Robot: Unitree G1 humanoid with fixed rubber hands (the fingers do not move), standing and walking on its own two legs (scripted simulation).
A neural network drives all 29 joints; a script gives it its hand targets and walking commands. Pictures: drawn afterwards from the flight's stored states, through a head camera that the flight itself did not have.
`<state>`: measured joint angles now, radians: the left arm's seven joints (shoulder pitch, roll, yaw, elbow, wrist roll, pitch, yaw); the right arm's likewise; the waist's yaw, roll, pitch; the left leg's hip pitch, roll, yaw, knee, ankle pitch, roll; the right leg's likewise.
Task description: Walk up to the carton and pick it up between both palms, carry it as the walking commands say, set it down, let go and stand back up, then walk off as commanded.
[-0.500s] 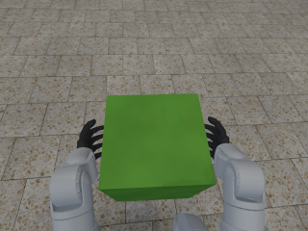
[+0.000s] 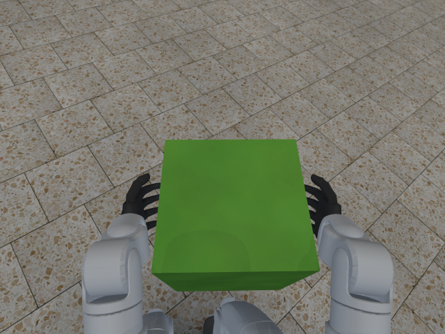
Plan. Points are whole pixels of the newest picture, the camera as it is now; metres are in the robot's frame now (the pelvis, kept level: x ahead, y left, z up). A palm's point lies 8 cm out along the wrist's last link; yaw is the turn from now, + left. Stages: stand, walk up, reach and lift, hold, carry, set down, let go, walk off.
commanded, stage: carry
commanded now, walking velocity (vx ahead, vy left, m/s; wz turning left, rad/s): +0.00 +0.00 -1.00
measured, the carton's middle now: (229, 224) +0.29 -0.02 -0.01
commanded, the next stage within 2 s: none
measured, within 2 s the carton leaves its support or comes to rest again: neither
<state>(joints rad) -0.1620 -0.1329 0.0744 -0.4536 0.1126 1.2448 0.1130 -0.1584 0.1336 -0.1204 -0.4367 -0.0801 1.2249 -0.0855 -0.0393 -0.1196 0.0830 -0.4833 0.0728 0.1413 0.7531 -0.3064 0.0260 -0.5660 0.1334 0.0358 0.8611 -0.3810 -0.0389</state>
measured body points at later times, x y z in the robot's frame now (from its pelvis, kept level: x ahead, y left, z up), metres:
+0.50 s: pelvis -0.04 -0.05 +0.00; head +0.02 -0.05 +0.44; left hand +0.28 -0.07 +0.03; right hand +0.12 -0.33 +0.05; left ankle +0.03 +0.02 -0.70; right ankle -0.01 -0.18 -0.71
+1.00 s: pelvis -0.12 -0.09 +0.00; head -0.12 -0.09 +0.45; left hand +0.16 -0.25 +0.08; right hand -0.10 -0.41 +0.07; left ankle +0.00 +0.00 -0.68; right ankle -0.17 -0.19 -0.71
